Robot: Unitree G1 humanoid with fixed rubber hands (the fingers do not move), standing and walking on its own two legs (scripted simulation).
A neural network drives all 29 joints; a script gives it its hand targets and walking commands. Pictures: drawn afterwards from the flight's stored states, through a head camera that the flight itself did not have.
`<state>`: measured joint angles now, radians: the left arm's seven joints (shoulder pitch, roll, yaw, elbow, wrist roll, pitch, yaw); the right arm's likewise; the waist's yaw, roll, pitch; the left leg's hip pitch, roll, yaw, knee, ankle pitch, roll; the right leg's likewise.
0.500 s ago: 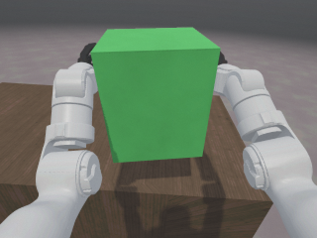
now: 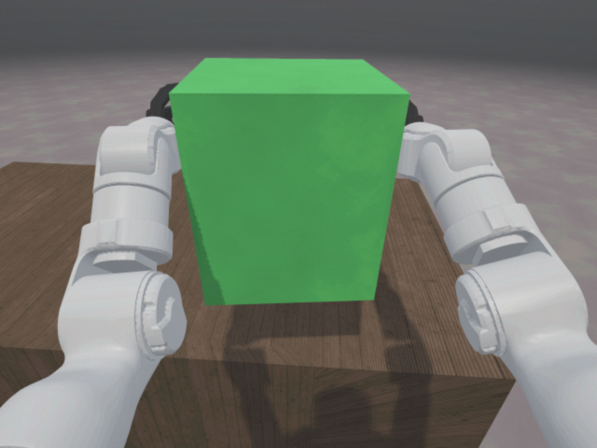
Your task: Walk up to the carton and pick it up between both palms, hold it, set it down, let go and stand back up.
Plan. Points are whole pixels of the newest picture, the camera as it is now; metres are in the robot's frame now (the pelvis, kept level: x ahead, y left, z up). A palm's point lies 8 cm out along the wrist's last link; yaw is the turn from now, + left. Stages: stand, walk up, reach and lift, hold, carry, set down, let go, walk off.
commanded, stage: hold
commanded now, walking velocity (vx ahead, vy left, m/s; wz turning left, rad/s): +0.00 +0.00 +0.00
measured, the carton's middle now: (287, 176) +0.37 +0.01 +0.28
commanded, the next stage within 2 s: none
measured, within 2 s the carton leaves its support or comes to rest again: neither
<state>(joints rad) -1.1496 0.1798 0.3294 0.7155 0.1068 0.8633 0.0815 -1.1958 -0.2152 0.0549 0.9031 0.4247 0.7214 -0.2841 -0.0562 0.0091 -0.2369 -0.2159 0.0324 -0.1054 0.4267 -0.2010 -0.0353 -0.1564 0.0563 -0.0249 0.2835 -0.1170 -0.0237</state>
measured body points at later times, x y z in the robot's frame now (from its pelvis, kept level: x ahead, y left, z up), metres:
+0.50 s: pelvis +0.00 +0.01 +0.00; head -0.10 +0.03 +0.44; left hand +0.39 +0.18 +0.33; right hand +0.38 -0.13 +0.33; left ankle +0.02 +0.14 -0.75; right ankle +0.02 -0.11 -0.75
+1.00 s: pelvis +0.00 +0.01 +0.00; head -0.09 +0.02 +0.44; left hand +0.40 +0.17 +0.33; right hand +0.39 -0.14 +0.32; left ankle +0.02 +0.14 -0.75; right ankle +0.02 -0.11 -0.75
